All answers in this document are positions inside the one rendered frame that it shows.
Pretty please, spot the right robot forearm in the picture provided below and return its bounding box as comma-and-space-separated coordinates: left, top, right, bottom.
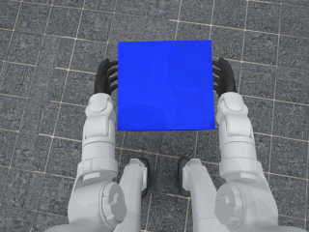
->
215, 92, 274, 198

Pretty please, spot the robot foot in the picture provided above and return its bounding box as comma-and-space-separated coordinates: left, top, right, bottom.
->
178, 157, 191, 197
139, 157, 150, 198

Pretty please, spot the left robot foot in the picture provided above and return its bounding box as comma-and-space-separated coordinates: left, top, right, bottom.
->
139, 157, 150, 198

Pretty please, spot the carton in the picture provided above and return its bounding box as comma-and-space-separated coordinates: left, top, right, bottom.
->
117, 40, 215, 131

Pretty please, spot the robot right upper arm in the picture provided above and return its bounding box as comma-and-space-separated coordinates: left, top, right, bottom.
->
214, 181, 308, 232

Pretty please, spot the robot left upper arm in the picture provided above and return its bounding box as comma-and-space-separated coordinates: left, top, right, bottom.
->
43, 181, 127, 232

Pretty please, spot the robot right hand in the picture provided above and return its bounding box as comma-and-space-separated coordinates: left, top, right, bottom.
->
211, 57, 237, 98

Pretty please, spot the left robot forearm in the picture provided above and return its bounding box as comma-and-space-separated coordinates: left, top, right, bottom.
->
68, 93, 119, 218

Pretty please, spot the right robot foot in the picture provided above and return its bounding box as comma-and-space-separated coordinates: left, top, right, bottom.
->
178, 157, 191, 197

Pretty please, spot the robot left hand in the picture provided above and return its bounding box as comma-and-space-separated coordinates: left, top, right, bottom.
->
94, 58, 118, 96

